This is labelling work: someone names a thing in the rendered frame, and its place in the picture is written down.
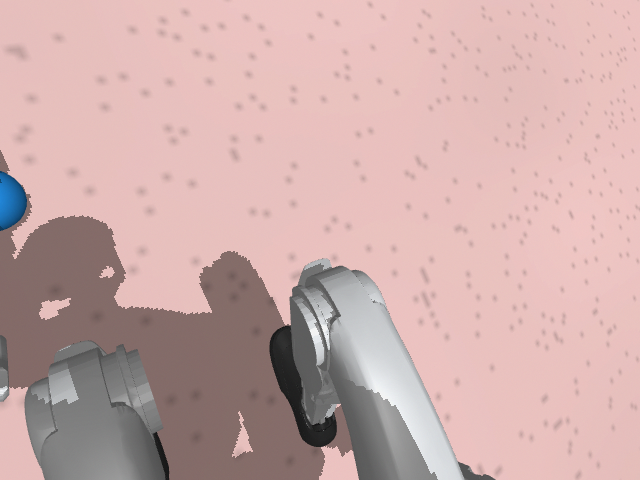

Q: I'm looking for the left robot foot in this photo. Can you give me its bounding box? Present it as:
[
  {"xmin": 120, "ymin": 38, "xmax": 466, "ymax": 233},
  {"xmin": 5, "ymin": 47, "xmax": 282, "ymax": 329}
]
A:
[{"xmin": 153, "ymin": 432, "xmax": 169, "ymax": 480}]

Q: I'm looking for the right robot hand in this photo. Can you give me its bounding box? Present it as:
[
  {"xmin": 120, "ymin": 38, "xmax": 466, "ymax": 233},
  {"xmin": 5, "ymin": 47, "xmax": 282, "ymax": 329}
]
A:
[{"xmin": 458, "ymin": 462, "xmax": 495, "ymax": 480}]

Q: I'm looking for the ball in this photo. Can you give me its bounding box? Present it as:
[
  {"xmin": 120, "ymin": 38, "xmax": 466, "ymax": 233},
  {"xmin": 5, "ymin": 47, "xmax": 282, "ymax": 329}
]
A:
[{"xmin": 0, "ymin": 171, "xmax": 27, "ymax": 231}]

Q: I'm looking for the right robot foot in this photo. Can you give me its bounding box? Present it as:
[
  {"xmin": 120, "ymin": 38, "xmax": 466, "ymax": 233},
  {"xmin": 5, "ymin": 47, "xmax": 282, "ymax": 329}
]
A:
[{"xmin": 269, "ymin": 326, "xmax": 337, "ymax": 447}]

